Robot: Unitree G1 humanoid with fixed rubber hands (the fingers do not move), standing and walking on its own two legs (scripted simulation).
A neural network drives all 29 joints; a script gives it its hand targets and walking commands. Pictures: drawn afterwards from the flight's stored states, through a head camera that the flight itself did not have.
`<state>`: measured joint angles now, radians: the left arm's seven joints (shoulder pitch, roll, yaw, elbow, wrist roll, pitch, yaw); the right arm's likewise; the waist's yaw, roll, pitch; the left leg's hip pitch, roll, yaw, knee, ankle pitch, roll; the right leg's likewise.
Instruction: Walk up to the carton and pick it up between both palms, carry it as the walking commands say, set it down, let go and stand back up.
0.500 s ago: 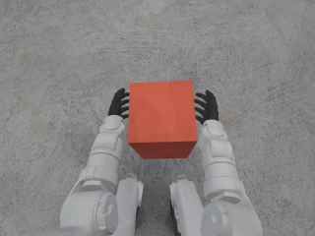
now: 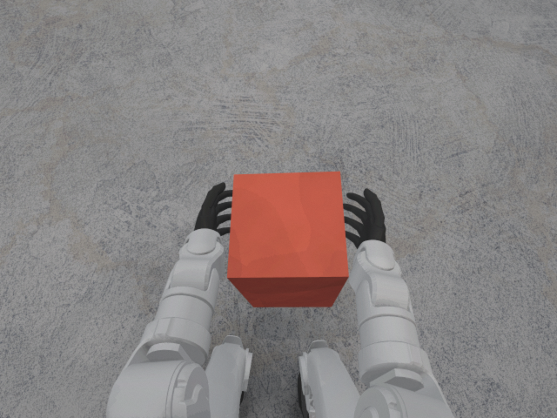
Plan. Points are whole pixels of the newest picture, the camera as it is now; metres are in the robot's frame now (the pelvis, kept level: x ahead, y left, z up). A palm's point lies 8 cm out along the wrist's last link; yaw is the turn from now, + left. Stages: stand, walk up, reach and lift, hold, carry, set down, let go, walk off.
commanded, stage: reach and lift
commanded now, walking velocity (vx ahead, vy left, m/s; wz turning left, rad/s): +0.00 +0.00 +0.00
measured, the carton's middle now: (289, 250) +0.39 -0.01 -0.11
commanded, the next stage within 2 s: none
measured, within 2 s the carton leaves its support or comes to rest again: neither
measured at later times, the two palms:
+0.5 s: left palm (195, 223) +0.37 +0.12 +0.04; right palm (386, 226) +0.37 -0.13 +0.05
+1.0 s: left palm (184, 210) +0.36 +0.12 +0.10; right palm (410, 212) +0.35 -0.13 +0.12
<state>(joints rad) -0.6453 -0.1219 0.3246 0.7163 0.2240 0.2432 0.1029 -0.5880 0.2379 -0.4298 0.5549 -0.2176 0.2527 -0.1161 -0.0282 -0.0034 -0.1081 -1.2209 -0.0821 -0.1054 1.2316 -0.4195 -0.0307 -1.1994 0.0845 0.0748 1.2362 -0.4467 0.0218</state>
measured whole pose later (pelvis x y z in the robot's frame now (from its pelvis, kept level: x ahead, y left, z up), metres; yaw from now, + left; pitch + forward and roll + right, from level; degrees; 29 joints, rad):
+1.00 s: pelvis +0.02 +0.01 +0.10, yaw +0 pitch +3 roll +0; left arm -0.45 -0.20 0.33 0.61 0.30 0.42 0.11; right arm -0.48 0.23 -0.39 0.58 -0.26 0.41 -0.07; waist -0.05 -0.03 -0.01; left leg -0.45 -0.06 -0.10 0.65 -0.24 0.00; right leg -0.43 0.05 0.12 0.65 -0.26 0.02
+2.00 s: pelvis +0.03 +0.01 +0.12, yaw -1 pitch -8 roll +0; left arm -0.46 -0.19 0.30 0.48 0.30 0.70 0.07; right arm -0.51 0.24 -0.35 0.47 -0.30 0.68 -0.08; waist 0.00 -0.01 0.06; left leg -0.14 -0.05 -0.10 0.48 -0.19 0.00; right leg -0.12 0.04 0.13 0.47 -0.20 0.01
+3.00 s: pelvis +0.02 +0.01 +0.12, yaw -1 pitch -10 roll +0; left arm -0.40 -0.20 0.26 0.44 0.30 0.75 0.07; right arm -0.48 0.23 -0.31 0.45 -0.30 0.72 -0.07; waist -0.02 -0.01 0.06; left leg -0.11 -0.05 -0.10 0.47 -0.18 0.00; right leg -0.09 0.04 0.13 0.47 -0.20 0.01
